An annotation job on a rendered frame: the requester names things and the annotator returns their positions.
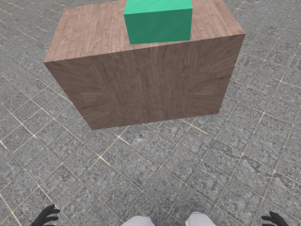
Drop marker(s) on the robot thigh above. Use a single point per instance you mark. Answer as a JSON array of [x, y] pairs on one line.
[[199, 219], [138, 221]]

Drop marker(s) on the carton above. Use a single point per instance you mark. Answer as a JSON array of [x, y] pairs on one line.
[[153, 21]]

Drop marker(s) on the left robot hand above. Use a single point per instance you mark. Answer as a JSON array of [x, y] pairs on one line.
[[42, 217]]

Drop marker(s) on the pedestal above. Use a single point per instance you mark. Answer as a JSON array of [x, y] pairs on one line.
[[113, 83]]

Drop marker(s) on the robot right thigh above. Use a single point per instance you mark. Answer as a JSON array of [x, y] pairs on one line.
[[199, 219]]

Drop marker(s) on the right robot hand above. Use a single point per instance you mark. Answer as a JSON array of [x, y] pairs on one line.
[[275, 218]]

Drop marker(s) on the robot left thigh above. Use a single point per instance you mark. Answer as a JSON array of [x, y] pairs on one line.
[[138, 221]]

